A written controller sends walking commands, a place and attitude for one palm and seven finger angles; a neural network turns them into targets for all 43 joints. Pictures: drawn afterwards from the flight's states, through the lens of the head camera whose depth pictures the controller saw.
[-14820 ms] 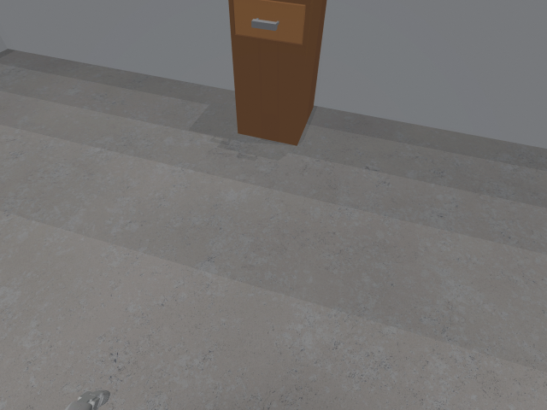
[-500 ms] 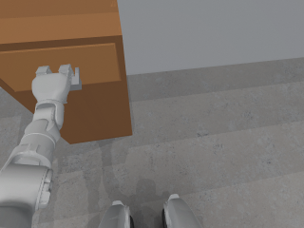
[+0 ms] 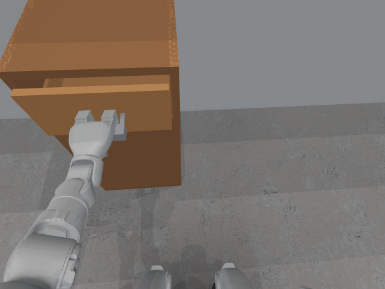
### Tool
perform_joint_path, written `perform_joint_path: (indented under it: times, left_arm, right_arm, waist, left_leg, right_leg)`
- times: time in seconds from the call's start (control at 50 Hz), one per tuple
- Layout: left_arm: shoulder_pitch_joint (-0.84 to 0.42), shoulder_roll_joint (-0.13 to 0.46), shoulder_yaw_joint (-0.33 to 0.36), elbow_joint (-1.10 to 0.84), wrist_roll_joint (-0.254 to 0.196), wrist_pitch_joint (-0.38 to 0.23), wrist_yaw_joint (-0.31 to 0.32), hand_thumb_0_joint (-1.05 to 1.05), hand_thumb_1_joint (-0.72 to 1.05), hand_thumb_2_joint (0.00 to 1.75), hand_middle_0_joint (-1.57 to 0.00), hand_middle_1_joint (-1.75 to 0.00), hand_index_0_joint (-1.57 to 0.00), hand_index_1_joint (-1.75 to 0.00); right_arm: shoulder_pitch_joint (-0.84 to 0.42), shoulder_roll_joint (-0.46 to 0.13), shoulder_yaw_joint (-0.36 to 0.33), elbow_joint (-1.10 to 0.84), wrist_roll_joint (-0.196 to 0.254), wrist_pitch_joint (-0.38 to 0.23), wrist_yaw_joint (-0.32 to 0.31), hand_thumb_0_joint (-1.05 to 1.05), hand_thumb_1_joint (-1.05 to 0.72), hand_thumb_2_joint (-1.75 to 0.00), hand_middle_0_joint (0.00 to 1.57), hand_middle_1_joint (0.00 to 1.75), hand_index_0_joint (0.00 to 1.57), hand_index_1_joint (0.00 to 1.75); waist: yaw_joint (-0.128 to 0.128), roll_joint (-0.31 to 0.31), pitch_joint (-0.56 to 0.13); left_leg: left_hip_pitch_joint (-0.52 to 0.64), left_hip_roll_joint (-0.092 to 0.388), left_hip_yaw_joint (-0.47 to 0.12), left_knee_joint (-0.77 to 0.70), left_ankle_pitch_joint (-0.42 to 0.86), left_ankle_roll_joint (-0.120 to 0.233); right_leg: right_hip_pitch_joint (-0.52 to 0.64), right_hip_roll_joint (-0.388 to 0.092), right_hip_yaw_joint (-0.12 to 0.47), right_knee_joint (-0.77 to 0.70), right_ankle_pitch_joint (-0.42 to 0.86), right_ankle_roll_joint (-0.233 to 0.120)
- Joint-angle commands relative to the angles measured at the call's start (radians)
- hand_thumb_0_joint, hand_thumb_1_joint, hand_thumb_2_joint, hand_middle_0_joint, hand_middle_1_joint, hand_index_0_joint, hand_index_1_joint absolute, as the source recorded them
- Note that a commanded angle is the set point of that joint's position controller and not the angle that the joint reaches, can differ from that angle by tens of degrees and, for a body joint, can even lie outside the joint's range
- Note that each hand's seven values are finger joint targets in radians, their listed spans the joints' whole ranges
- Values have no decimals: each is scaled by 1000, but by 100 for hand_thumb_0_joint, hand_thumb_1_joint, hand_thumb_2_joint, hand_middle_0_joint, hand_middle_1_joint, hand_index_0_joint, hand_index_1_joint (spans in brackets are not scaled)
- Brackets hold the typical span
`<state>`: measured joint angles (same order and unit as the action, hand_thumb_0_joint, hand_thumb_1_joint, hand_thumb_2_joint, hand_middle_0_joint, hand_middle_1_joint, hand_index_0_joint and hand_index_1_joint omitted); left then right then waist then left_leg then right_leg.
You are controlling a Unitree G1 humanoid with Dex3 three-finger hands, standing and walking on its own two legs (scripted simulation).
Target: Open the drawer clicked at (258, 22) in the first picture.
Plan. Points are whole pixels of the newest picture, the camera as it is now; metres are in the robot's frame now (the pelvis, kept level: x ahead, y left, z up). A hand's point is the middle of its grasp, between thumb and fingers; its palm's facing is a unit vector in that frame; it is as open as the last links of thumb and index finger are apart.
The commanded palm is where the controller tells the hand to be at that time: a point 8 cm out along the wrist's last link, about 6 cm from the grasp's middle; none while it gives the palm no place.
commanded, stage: pull the drawer open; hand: left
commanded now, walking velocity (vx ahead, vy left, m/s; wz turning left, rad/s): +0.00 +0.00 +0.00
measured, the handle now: (101, 125) +0.48 +0.22 -0.02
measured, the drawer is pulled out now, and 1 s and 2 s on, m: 0.04 0.17 0.19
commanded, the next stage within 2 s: none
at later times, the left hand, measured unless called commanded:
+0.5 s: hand (100, 153) +0.41 +0.21 -0.04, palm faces -0.05 -0.05 -1.00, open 6.2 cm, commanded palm +0.37 +0.21 +0.01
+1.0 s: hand (96, 200) +0.30 +0.20 -0.04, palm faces -0.04 -0.11 -0.99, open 6.1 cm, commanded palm +0.27 +0.21 +0.01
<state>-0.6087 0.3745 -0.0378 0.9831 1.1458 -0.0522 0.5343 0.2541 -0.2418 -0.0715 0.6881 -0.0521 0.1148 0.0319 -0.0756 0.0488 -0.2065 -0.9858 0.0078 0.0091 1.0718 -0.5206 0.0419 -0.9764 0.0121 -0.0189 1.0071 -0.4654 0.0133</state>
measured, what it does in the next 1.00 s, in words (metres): stands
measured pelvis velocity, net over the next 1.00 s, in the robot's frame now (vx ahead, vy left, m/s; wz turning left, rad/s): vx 0.01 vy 0.00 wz -0.02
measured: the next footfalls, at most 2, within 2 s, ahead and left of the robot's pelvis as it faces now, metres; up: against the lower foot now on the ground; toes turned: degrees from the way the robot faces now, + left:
none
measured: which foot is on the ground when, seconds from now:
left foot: down 0.00-1.00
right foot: down 0.00-1.00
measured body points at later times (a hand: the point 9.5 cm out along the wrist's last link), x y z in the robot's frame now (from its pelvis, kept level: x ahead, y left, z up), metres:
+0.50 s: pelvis -0.02 -0.01 +0.00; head +0.10 -0.01 +0.43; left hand +0.41 +0.21 +0.01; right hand -0.02 -0.28 -0.13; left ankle -0.02 +0.09 -0.66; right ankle +0.00 -0.13 -0.66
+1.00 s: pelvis +0.01 +0.00 +0.02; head +0.08 +0.00 +0.46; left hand +0.30 +0.21 +0.02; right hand +0.17 -0.25 -0.09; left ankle -0.02 +0.09 -0.66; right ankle +0.00 -0.13 -0.66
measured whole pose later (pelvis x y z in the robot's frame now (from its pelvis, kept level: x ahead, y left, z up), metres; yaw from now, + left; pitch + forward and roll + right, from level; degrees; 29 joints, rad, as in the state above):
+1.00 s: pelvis +0.01 +0.00 +0.02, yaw -1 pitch +19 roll -2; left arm 0.02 0.28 -0.11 0.41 1.11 0.05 0.54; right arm 0.16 -0.23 -0.06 0.56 -0.03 0.10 0.05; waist -0.03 0.04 -0.20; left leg -0.79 0.02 0.04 0.98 -0.51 0.05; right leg -0.80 0.02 0.02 0.92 -0.45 0.02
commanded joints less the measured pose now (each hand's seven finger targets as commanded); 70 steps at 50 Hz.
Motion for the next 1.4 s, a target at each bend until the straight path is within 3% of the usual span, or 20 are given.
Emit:
perform_joint_path:
  times: [0.0, 0.04, 0.08, 0.22, 0.24, 0.36, 0.46, 0.5, 0.52, 0.56, 0.74, 0.94, 0.98, 1.02, 1.06, 1.08, 1.1, 1.18, 1.24, 1.38]
  left_arm:
    - [-404, 205, 62, -102, -12, 27, 22, 0, 90, 90, -40, -135, -40, -135]
    - [-425, 191, 45, -105, -20, 24, 15, 0, 90, 90, -40, -135, -40, -135]
    - [-434, 228, 66, -82, -20, 19, 6, 0, 90, 90, -40, -135, -40, -135]
    - [-480, 281, 86, -98, -16, -21, -3, 0, 90, 90, -40, -135, -40, -135]
    - [-477, 253, 66, -92, -19, -22, -3, 0, 90, 90, -40, -135, -40, -135]
    - [-217, 226, 96, -133, -60, -36, -18, 0, 90, 90, -40, -135, -40, -135]
    - [-37, 214, 108, -227, -71, -42, -9, 0, 90, 90, -40, -135, -40, -135]
    - [26, 173, 84, -234, -70, -33, 2, 0, 90, 90, -40, -135, -40, -135]
    - [52, 203, 110, -255, -65, -31, 9, 0, 90, 90, -40, -135, -40, -135]
    - [126, 186, 110, -306, -66, -19, 19, 0, 90, 90, -40, -135, -40, -135]
    - [353, 83, 54, -471, -56, 73, 53, 0, 90, 90, -40, -135, -40, -135]
    - [705, -10, -8, -751, -68, 120, 41, 0, 90, 90, -40, -135, -40, -135]
    - [775, 4, 5, -793, -55, 115, 45, 0, 90, 90, -40, -135, -40, -135]
    - [375, 31, -16, -782, -9, 106, 62, 0, 90, 90, -40, -135, -40, -135]
    - [398, 71, 28, -755, 15, 102, 80, 0, 90, 90, -40, -135, -40, -135]
    - [421, 50, 10, -733, 18, 109, 84, 0, 90, 90, -40, -135, -40, -135]
    - [430, 13, -24, -742, 6, 116, 82, 0, 90, 90, -40, -135, -40, -135]
    - [392, 31, -28, -715, -9, 140, 63, 0, 90, 90, -40, -135, -40, -135]
    - [373, 39, -24, -671, -32, 137, 41, 0, 90, 90, -40, -135, -40, -135]
    - [309, 113, 38, -612, -42, 59, 19, 0, 90, 90, -40, -135, -40, -135]
  right_arm:
    - [169, -160, -52, -43, 3, -14, -11, 0, -90, -90, 20, 30, 20, 30]
    - [164, -157, -49, -52, 5, -18, -15, 0, -90, -90, 20, 30, 20, 30]
    - [167, -161, -44, -55, 9, -20, -19, 0, -90, -90, 20, 30, 20, 30]
    - [170, -163, -38, -54, 9, -41, -29, 0, -90, -90, 20, 30, 20, 30]
    - [174, -160, -38, -52, 9, -43, -29, 0, -90, -90, 20, 30, 20, 30]
    - [156, -154, -43, -70, 14, -40, -19, 0, -90, -90, 20, 30, 20, 30]
    - [131, -150, -48, -79, 22, -35, -20, 0, -90, -90, 20, 30, 20, 30]
    - [126, -147, -52, -76, 24, -35, -18, 0, -90, -90, 20, 30, 20, 30]
    - [117, -150, -50, -80, 26, -33, -18, 0, -90, -90, 20, 30, 20, 30]
    - [100, -149, -51, -91, 23, -31, -15, 0, -90, -90, 20, 30, 20, 30]
    - [30, -140, -51, -140, 25, -33, 0, 0, -90, -90, 20, 30, 20, 30]
    - [-60, -117, -31, -239, 25, -44, 18, 0, -90, -90, 20, 30, 20, 30]
    - [-83, -114, -22, -255, 24, -47, 23, 0, -90, -90, 20, 30, 20, 30]
    - [-73, -127, -20, -204, 5, -40, 6, 0, -90, -90, 20, 30, 20, 30]
    - [-70, -125, -24, -208, -2, -49, -9, 0, -90, -90, 20, 30, 20, 30]
    - [-79, -122, -20, -209, 0, -50, -9, 0, -90, -90, 20, 30, 20, 30]
    - [-77, -119, -23, -214, 4, -53, -9, 0, -90, -90, 20, 30, 20, 30]
    - [-88, -115, -17, -204, 11, -47, -20, 0, -90, -90, 20, 30, 20, 30]
    - [-82, -109, -15, -200, 18, -54, -35, 0, -90, -90, 20, 30, 20, 30]
    - [-80, -106, -8, -179, 21, -82, -61, 0, -90, -90, 20, 30, 20, 30]
  waist:
    - [-53, 30, -406]
    - [-56, 36, -417]
    - [-58, 2, -420]
    - [-55, 32, -429]
    - [-57, 39, -412]
    - [15, 20, -457]
    - [43, -18, -431]
    - [36, -36, -374]
    - [47, -46, -369]
    - [61, -23, -359]
    - [61, -35, -282]
    - [95, -1, -287]
    - [102, -6, -278]
    - [19, 0, -220]
    - [52, 11, -231]
    - [58, 31, -268]
    - [56, 44, -264]
    - [55, 3, -290]
    - [52, -53, -248]
    - [61, -70, -248]
  left_leg:
    - [354, -1, -25, -83, 559, -11]
    - [336, -7, -19, -83, 515, -8]
    - [308, -9, -23, -81, 480, -4]
    - [253, -14, -18, -75, 379, 1]
    - [250, -16, -19, -77, 371, 1]
    - [270, -15, 0, -113, 403, 0]
    - [272, -12, 14, -145, 415, 1]
    - [271, -9, 20, -155, 415, 2]
    - [265, -10, 22, -162, 414, 2]
    - [290, -11, 19, -173, 454, -1]
    - [388, 1, 10, -191, 559, -10]
    - [501, 13, -19, -189, 728, -22]
    - [505, 16, -27, -182, 740, -24]
    - [446, 17, -39, -151, 593, -25]
    - [438, 6, -32, -148, 551, -24]
    - [455, 1, -32, -145, 541, -26]
    - [465, -1, -33, -146, 542, -29]
    - [440, -12, -19, -150, 485, -23]
    - [381, -22, -9, -162, 393, -15]
    - [290, -35, 9, -154, 286, -5]
  right_leg:
    - [129, 46, -30, -73, 389, -57]
    - [142, 45, -27, -76, 374, -56]
    - [147, 45, -22, -73, 357, -52]
    - [133, 44, -12, -73, 285, -52]
    - [128, 46, -15, -75, 274, -55]
    - [237, 50, -12, -90, 330, -60]
    - [304, 48, -6, -112, 373, -60]
    - [296, 50, -9, -126, 378, -59]
    - [307, 47, -6, -129, 379, -58]
    - [324, 48, -8, -128, 413, -65]
    - [312, 49, -28, -143, 450, -64]
    - [335, 45, -38, -135, 501, -59]
    - [323, 45, -40, -124, 497, -58]
    - [200, 37, -42, -107, 405, -54]
    - [205, 42, -43, -101, 369, -64]
    - [201, 39, -43, -93, 347, -64]
    - [197, 41, -49, -95, 338, -66]
    - [242, 39, -36, -106, 349, -64]
    - [275, 38, -30, -124, 326, -63]
    - [294, 26, 5, -133, 268, -56]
